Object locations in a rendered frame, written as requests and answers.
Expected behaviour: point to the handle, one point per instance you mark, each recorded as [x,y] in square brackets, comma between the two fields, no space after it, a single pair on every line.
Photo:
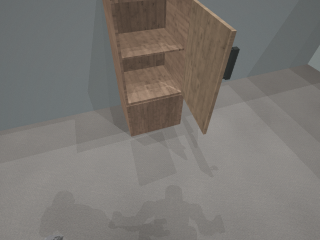
[231,63]

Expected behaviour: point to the cupboard door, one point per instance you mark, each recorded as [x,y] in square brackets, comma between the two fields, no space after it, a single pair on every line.
[209,43]

